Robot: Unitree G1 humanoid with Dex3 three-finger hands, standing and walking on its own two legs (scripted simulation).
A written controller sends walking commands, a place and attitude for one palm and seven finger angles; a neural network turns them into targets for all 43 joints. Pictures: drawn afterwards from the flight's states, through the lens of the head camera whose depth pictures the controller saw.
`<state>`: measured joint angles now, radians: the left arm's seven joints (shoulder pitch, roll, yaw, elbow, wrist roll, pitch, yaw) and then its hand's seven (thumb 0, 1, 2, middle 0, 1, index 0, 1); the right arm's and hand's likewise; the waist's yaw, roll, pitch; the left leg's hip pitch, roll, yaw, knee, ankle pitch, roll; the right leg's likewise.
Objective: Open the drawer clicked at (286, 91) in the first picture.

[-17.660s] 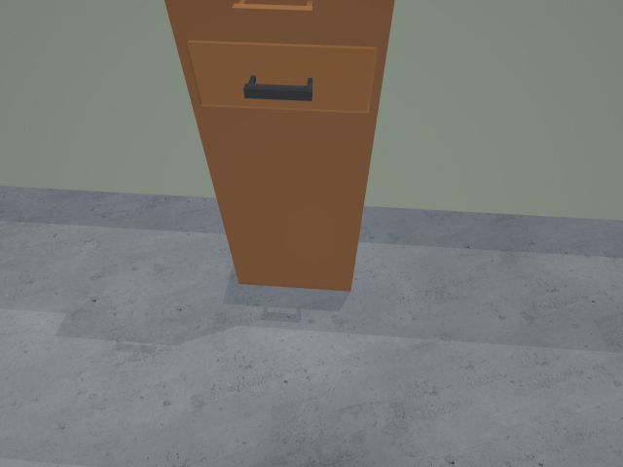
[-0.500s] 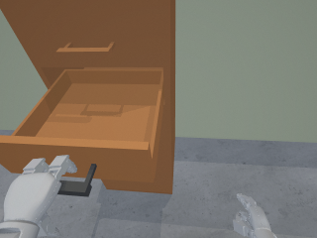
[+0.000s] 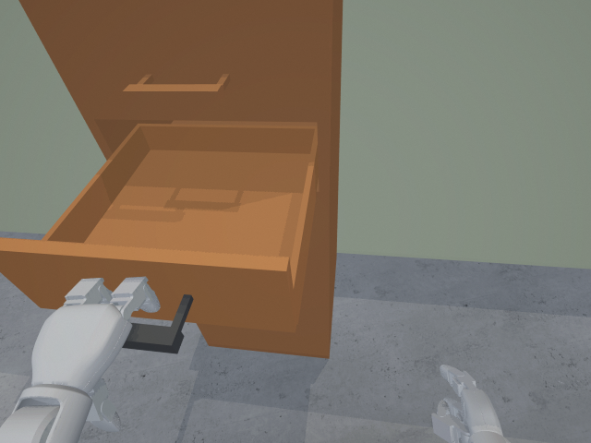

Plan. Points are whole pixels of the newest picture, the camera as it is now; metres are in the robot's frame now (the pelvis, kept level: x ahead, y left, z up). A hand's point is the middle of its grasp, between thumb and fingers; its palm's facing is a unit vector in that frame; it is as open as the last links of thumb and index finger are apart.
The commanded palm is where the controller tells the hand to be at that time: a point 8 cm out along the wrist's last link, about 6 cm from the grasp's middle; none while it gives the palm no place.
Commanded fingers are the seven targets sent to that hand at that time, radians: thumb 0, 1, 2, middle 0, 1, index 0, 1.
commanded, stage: lift the hand off the handle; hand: left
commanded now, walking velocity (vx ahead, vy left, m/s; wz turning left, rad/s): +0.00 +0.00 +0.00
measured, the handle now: (130, 317) +0.22 +0.25 +0.10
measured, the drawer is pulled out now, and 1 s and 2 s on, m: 0.30 0.29 0.29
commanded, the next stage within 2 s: draw the hand back to the body in 1.12 s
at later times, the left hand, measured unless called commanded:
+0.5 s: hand (86, 316) +0.19 +0.26 +0.14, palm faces +0.10 -0.08 -0.99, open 13.1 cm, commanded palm +0.17 +0.26 +0.22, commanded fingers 0.00 -0.50 0.30 -0.30 -1.20 -0.30 -1.20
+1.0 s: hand (79, 255) +0.22 +0.24 +0.23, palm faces +0.17 -0.03 -0.98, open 13.8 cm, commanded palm +0.17 +0.25 +0.30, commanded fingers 0.00 -0.50 0.30 -0.30 -1.20 -0.30 -1.20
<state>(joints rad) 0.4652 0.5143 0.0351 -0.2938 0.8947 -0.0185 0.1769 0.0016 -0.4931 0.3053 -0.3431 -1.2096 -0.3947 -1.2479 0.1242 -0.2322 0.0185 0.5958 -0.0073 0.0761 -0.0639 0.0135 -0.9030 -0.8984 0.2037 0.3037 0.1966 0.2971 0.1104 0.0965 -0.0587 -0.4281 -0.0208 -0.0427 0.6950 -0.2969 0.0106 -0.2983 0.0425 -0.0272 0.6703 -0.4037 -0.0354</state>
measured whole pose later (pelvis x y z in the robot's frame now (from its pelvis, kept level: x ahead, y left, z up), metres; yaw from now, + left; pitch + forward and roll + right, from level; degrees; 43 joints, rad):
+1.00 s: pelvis -0.02 +0.01 +0.02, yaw +0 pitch -4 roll +0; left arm 0.14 0.68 0.10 -0.53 0.72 0.17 -0.21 0.00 -0.49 0.30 -0.33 -1.20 -0.32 -1.21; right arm 0.05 -0.26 0.08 0.60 0.04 0.07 -0.02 0.01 -0.90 -0.90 0.20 0.30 0.20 0.30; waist 0.11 0.13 -0.02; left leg -0.23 -0.03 -0.03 0.48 -0.17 0.02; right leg -0.12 0.03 -0.01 0.48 -0.29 -0.02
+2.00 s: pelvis -0.01 +0.02 +0.02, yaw +0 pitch -5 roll -1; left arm 0.19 0.47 0.45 -0.55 -0.04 -0.11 0.05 0.00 -0.41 0.34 -0.32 -1.15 -0.31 -1.15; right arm 0.11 -0.18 0.09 0.61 0.03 -0.07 -0.06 0.01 -0.90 -0.90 0.20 0.30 0.20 0.30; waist 0.09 0.06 0.04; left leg -0.20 -0.03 -0.03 0.47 -0.18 0.03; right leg -0.07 0.02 -0.01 0.43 -0.27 -0.01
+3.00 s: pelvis +0.01 -0.02 +0.02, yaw +0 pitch -3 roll +0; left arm 0.38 0.40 0.43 -0.61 -0.11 -0.13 0.08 0.02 0.87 0.90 -0.22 -0.31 -0.21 -0.31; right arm 0.16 -0.23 0.03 0.62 0.01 -0.06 -0.07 0.01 -0.90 -0.90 0.20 0.30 0.20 0.30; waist 0.06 0.08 0.00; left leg -0.19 0.01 -0.06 0.45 -0.20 -0.01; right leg -0.04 0.08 -0.03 0.37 -0.28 -0.07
